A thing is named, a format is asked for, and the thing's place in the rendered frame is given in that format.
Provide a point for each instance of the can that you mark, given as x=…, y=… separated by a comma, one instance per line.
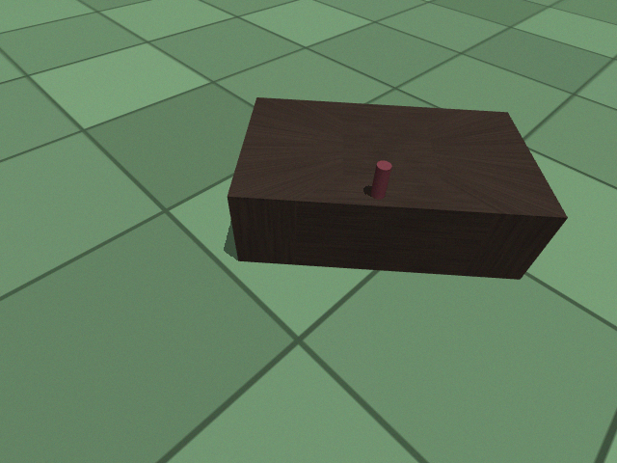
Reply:
x=381, y=180

